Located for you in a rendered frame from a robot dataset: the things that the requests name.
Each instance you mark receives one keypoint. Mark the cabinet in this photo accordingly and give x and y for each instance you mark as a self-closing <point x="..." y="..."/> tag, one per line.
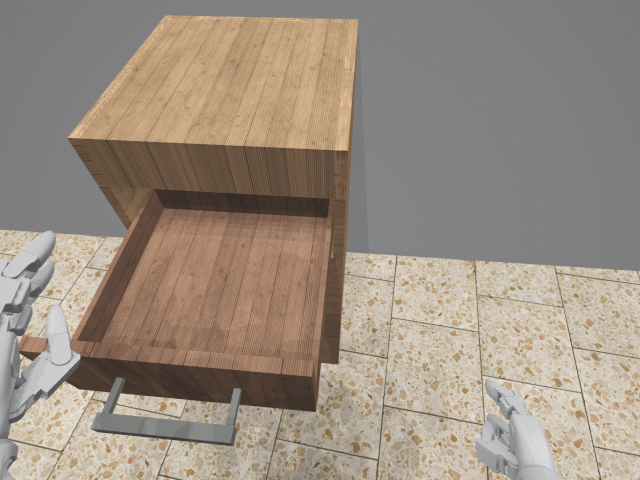
<point x="249" y="105"/>

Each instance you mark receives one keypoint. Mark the left robot hand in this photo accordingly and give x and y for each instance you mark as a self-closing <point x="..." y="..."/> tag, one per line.
<point x="21" y="282"/>

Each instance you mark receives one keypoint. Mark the drawer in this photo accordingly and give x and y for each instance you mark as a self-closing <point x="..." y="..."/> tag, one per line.
<point x="211" y="291"/>

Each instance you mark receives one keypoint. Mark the right robot hand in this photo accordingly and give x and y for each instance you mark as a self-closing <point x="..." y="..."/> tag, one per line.
<point x="523" y="441"/>

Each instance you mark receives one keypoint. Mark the handle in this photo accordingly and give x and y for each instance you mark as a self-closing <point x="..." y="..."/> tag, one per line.
<point x="218" y="434"/>

